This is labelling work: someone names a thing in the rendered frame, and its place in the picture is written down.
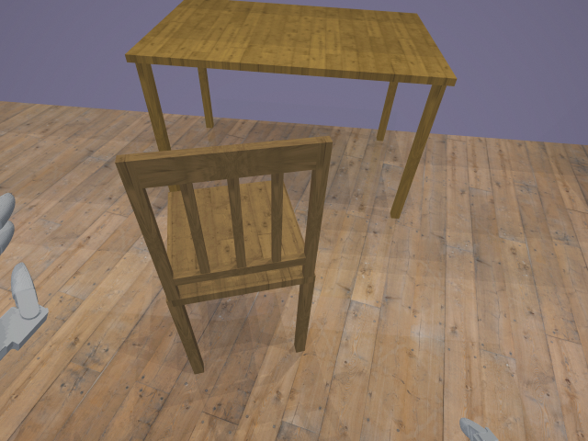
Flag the left robot hand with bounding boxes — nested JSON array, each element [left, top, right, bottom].
[[0, 193, 49, 360]]

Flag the chair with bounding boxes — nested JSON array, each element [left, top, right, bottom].
[[115, 136, 333, 374]]

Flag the table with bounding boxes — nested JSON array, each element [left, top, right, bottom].
[[125, 0, 457, 219]]

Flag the right robot hand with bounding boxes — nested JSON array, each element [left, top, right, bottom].
[[459, 418, 499, 441]]

